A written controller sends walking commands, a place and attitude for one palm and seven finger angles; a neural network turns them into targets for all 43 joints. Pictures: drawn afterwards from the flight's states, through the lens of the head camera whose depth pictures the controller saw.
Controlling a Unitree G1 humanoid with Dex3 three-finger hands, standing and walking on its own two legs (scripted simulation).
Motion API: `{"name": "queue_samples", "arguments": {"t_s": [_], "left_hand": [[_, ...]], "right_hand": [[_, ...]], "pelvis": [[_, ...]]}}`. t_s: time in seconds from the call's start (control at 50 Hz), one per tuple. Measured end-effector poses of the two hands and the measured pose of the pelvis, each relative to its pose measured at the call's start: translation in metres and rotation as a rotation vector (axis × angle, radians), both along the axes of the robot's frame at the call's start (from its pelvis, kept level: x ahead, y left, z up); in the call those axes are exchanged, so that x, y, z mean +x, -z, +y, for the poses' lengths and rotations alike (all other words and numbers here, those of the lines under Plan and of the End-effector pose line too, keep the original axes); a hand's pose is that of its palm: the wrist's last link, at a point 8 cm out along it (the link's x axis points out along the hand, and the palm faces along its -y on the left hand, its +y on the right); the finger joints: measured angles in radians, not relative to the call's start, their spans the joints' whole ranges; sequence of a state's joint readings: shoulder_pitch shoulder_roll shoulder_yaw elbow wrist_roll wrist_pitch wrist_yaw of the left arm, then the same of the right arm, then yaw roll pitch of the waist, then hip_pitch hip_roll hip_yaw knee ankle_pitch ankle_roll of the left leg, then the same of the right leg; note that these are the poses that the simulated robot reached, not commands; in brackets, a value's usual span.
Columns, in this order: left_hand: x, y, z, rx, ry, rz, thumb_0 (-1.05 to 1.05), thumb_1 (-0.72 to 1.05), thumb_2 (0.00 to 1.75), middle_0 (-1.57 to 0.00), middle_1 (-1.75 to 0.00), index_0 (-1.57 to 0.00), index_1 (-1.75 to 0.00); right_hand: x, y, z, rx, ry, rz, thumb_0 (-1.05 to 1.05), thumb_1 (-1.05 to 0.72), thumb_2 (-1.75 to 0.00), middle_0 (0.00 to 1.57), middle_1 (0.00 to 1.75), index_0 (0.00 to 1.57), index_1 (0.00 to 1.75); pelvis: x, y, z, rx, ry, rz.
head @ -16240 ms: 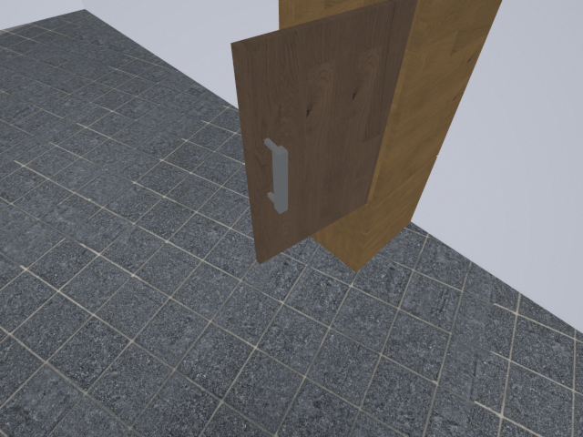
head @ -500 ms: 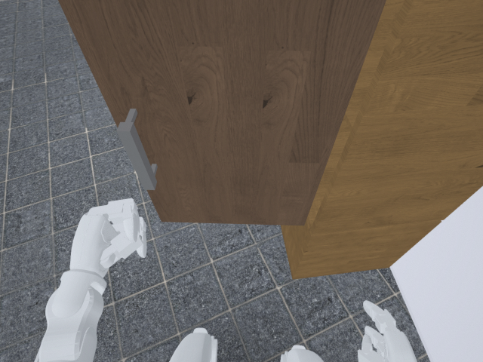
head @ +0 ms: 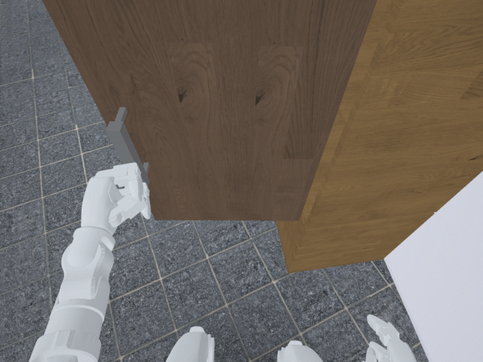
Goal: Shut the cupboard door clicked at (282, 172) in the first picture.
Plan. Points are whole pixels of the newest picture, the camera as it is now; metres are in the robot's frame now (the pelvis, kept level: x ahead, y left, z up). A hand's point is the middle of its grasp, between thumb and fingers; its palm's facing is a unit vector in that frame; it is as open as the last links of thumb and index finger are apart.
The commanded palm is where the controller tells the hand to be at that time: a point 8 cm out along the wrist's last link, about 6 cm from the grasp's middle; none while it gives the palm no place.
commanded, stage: bring the fist close to the handle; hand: left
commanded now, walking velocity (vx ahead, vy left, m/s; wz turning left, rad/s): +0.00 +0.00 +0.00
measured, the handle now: (133, 151) +0.46 +0.22 +0.06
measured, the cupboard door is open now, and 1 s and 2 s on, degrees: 81 78 64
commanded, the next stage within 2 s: push the door shut along its arc in 0.42 s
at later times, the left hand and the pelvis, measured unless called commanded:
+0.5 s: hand (146, 194) +0.37 +0.18 +0.06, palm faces +0.01 -1.00 -0.03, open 3.1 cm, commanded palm +0.34 +0.23 +0.06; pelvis +0.00 +0.00 +0.00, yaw +0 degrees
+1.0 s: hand (152, 172) +0.41 +0.17 +0.07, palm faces -0.11 -0.99 -0.04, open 3.1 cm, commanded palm +0.40 +0.22 +0.06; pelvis -0.01 +0.00 -0.01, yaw +0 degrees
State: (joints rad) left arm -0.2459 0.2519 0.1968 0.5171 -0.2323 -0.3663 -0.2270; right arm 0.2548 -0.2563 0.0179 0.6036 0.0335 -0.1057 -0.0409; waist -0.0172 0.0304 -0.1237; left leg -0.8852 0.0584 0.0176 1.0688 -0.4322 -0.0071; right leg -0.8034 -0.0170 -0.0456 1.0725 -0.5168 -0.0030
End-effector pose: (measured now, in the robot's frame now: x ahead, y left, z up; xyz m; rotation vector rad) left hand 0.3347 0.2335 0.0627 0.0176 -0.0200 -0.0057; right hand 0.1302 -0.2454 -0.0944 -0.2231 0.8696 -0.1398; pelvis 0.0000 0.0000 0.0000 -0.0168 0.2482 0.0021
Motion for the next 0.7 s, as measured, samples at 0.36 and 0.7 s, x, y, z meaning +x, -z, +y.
{"name": "queue_samples", "arguments": {"t_s": [0.36, 0.7], "left_hand": [[0.010, 0.004, -0.005, 0.004, -0.013, 0.006, 0.02, 0.90, 0.90, -1.30, -1.50, -1.30, -1.50], [0.022, 0.000, -0.004, 0.023, 0.024, -0.005, 0.02, 0.90, 0.90, -1.30, -1.50, -1.30, -1.50]], "right_hand": [[-0.021, 0.005, -0.003, 0.005, 0.033, 0.076, 0.01, -0.90, -0.90, 0.20, 0.30, 0.20, 0.30], [-0.009, 0.004, -0.005, -0.009, 0.014, 0.048, 0.01, -0.90, -0.90, 0.20, 0.30, 0.20, 0.30]], "pelvis": [[0.001, -0.002, 0.002, 0.003, 0.008, 0.007], [-0.003, 0.001, -0.001, -0.001, -0.002, 0.007]]}}
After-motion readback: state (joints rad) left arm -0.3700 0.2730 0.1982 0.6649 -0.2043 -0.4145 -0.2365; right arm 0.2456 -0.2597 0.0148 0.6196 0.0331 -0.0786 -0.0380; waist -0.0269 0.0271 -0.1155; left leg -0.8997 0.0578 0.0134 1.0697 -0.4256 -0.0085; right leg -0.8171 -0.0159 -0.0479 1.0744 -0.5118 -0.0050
